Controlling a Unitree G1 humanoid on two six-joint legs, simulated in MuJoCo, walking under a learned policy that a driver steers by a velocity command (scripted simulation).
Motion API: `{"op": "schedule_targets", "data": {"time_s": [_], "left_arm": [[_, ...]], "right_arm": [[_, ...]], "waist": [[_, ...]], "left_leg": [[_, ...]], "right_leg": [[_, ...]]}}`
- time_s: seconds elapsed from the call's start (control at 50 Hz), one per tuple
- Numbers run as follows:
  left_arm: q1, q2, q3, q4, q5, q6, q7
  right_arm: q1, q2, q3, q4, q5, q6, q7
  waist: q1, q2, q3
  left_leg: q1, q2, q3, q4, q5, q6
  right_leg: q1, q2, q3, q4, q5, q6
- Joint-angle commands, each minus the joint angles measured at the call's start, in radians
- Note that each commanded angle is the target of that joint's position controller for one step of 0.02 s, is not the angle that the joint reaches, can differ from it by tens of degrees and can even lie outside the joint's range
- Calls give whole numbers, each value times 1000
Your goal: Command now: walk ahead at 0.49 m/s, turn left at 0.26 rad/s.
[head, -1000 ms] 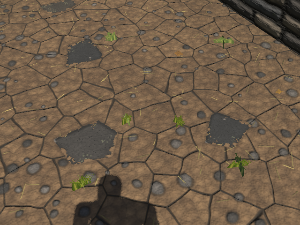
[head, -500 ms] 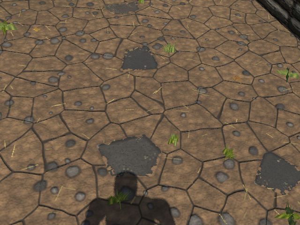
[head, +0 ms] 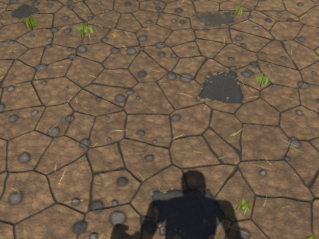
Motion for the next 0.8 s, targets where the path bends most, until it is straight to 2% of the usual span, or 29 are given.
{"op": "schedule_targets", "data": {"time_s": [0.02,0.04,0.1,0.16,0.22,0.26,0.28,0.3,0.32,0.34,0.36,0.38,0.4,0.42,0.44,0.46,0.5,0.54,0.62,0.66,0.72,0.76,0.8], "left_arm": [[41,72,12,-19,1,-10,-6],[53,86,15,-8,-6,-13,-6],[89,135,26,7,-17,-5,1],[125,161,30,15,-30,12,7],[193,172,30,37,-40,25,9],[198,176,30,39,-43,34,13],[191,180,31,38,-41,40,16],[190,170,27,36,-38,44,19],[183,131,13,26,-28,44,19],[178,46,-14,-10,0,39,19],[286,-3,-25,-33,-39,23,21],[263,109,2,-15,-56,22,26],[196,137,15,-28,-58,27,26],[175,118,16,-26,-50,37,29],[158,108,21,-33,-38,47,28],[157,91,22,-38,-37,59,23],[144,60,21,-53,-38,76,14],[109,51,21,-77,-33,86,11],[2,38,15,-126,-29,85,-6],[-78,32,9,-157,-25,83,-20],[-172,31,4,-207,-28,82,-38],[-206,39,6,-236,-30,83,-49],[-188,63,18,-252,-30,86,-55]], "right_arm": [[26,-36,-10,-73,-4,-10,4],[10,-23,-4,-82,-6,-7,4],[-112,-17,10,-134,-27,-15,4],[-216,-21,17,-158,-20,-28,13],[-296,-49,13,-186,-7,-37,23],[-304,-81,1,-198,-3,-46,28],[-275,-96,-7,-191,-4,-50,28],[-205,-116,-20,-170,-6,-51,24],[-75,-163,-43,-141,-13,-54,15],[104,-247,-65,-122,-28,-49,5],[137,-282,-73,-104,-39,-36,13],[94,-182,-50,-117,-32,-42,20],[36,-126,-33,-125,-24,-46,23],[-36,-98,-23,-128,-25,-48,28],[-81,-73,-19,-126,-27,-49,30],[-102,-68,-19,-119,-32,-52,29],[-99,-75,-27,-100,-35,-60,25],[-75,-94,-37,-78,-36,-63,16],[-56,-129,-47,-51,-36,-51,1],[-36,-148,-52,-41,-30,-45,-4],[9,-169,-59,-19,-19,-29,-7],[24,-182,-63,-8,-9,-16,-6],[11,-211,-70,-11,-4,-4,-9]], "waist": [[-14,-90,-51],[-16,-91,-35],[7,-77,-6],[35,-89,9],[59,-108,8],[39,-121,1],[13,-123,-9],[-25,-121,-39],[-87,-94,-111],[-149,79,-265],[-91,360,-336],[-99,201,-240],[-85,130,-149],[-51,67,-104],[-28,73,-66],[-8,88,-44],[5,71,-30],[4,38,-15],[-20,24,17],[-48,15,40],[-78,10,72],[-78,17,79],[-45,47,41]], "left_leg": [[-186,114,-15,-50,49,2],[-196,126,-1,-103,54,-4],[-212,141,34,-305,166,-26],[-125,94,70,-518,310,-46],[-69,60,69,-627,351,-58],[-13,50,58,-694,322,-44],[46,42,64,-726,301,-35],[154,34,75,-751,270,-20],[342,85,32,-760,255,14],[601,307,-185,-763,234,75],[763,468,-584,-896,23,201],[667,434,-575,-933,-57,182],[565,398,-413,-936,-5,148],[463,348,-295,-962,103,129],[398,314,-209,-992,173,122],[343,289,-134,-1019,233,113],[311,273,-35,-1048,361,121],[321,282,28,-1060,440,134],[346,274,145,-1079,442,122],[359,278,193,-1082,432,114],[429,300,236,-1062,434,101],[485,315,261,-1021,494,85],[509,315,296,-919,773,65]], "right_leg": [[177,-274,316,-252,35,-199],[158,-277,288,-272,59,-209],[127,-269,236,-304,98,-218],[90,-223,175,-285,108,-182],[127,-244,208,-238,67,-162],[160,-267,255,-192,6,-138],[160,-264,264,-153,-7,-122],[142,-239,255,-83,20,-102],[73,-177,211,94,49,-68],[-108,-87,122,445,-191,-20],[-407,-9,96,720,-462,2],[-474,-65,181,850,-406,0],[-492,-97,178,864,-311,-8],[-445,-133,167,838,-231,2],[-424,-157,166,795,-179,8],[-380,-177,159,773,-145,13],[-369,-179,145,761,-91,22],[-411,-180,154,716,-37,32],[-423,-172,128,499,121,35],[-408,-166,83,404,171,26],[-417,-160,37,313,142,4],[-409,-146,4,274,70,-21],[-308,-94,-53,253,-27,-58]]}}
